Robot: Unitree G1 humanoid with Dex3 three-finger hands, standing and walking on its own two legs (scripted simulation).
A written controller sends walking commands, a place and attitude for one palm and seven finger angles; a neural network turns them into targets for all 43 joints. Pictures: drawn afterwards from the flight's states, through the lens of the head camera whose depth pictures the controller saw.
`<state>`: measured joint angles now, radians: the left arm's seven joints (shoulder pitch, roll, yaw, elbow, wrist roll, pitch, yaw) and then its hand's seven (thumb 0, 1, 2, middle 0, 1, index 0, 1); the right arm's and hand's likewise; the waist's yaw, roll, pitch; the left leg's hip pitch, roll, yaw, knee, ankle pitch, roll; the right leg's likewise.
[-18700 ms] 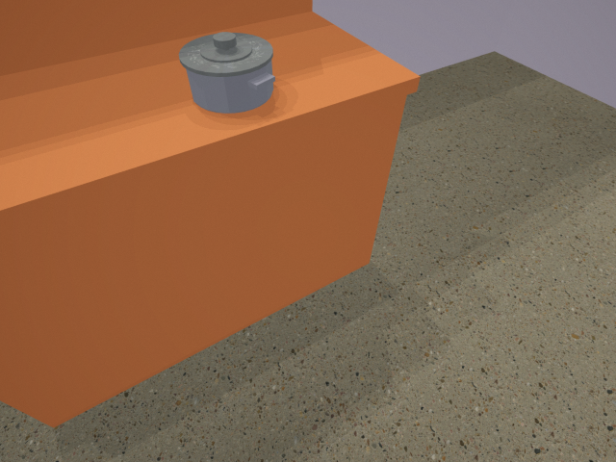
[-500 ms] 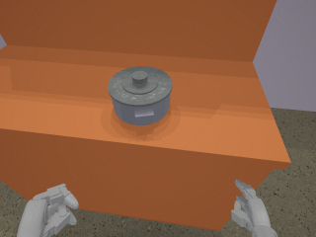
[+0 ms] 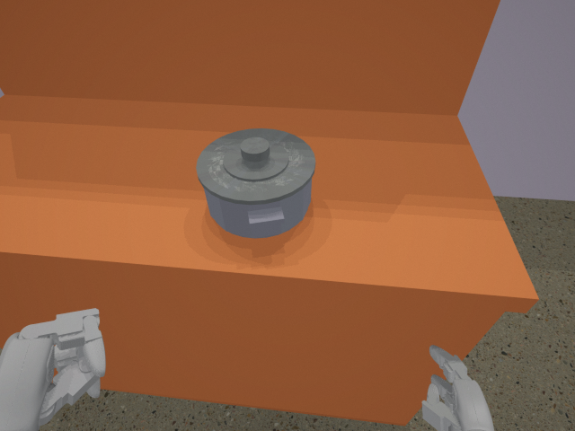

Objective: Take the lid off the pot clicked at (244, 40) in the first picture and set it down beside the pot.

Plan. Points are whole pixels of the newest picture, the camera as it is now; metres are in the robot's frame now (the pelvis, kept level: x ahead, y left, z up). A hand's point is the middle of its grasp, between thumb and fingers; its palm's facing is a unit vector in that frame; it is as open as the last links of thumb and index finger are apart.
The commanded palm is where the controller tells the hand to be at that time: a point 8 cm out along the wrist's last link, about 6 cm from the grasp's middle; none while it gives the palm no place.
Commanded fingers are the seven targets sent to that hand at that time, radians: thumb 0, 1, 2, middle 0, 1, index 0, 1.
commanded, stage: raise the hand higher, near the body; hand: left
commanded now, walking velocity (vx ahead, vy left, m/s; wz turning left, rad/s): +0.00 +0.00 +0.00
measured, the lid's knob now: (255, 149) +0.49 +0.13 +0.15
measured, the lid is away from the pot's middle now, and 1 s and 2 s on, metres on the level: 0.00 0.00 0.00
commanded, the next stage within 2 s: reach forward and open the fingers in 0.40 s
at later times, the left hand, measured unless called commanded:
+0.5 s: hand (78, 311) +0.17 +0.22 +0.19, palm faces +0.38 -0.82 -0.43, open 3.1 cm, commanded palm +0.12 +0.26 +0.21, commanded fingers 0.00 0.87 0.92 -1.29 -1.46 -1.29 -1.46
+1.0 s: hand (56, 308) +0.17 +0.26 +0.17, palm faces -0.09 -0.01 -1.00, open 4.0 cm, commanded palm +0.16 +0.25 +0.24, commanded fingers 0.00 0.04 1.45 -1.05 -0.58 -1.05 -0.58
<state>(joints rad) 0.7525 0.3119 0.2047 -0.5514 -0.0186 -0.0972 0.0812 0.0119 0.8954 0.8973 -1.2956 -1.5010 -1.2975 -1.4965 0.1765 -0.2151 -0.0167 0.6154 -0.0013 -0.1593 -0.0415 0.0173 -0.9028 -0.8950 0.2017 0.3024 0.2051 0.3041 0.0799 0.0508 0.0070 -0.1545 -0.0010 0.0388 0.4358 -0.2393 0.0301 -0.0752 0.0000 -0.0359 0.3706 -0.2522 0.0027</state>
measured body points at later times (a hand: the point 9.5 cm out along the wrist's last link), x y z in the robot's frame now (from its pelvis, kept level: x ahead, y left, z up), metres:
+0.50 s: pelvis -0.01 +0.00 +0.00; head -0.02 -0.02 +0.45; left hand +0.14 +0.26 +0.21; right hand +0.19 -0.22 -0.08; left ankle +0.00 +0.10 -0.74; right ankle -0.03 -0.12 -0.74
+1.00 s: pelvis -0.04 -0.01 +0.00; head -0.04 -0.07 +0.44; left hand +0.17 +0.26 +0.23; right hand +0.20 -0.22 -0.09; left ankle +0.00 +0.10 -0.74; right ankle -0.03 -0.12 -0.74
